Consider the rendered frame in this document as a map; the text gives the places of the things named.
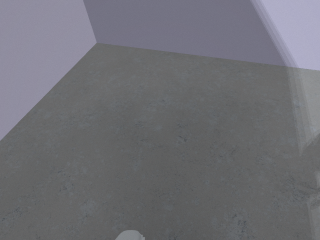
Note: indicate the left robot thigh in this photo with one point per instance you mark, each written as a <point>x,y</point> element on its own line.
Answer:
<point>130,235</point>

